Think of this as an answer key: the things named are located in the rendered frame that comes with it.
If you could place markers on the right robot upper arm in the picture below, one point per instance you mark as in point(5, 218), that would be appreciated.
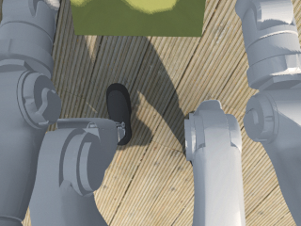
point(273, 118)

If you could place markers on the left robot forearm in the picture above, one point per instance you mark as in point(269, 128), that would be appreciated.
point(27, 36)

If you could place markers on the robot right shin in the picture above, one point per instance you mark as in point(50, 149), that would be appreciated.
point(233, 124)

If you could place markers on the right robot forearm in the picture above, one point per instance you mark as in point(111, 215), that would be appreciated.
point(271, 43)

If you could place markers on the robot left shin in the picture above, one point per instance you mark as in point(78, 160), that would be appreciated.
point(107, 131)

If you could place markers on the carton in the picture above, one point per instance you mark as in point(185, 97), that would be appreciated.
point(138, 18)

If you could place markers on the robot shin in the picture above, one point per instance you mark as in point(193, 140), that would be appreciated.
point(107, 131)
point(233, 124)

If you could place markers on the left robot upper arm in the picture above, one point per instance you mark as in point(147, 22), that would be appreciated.
point(28, 105)

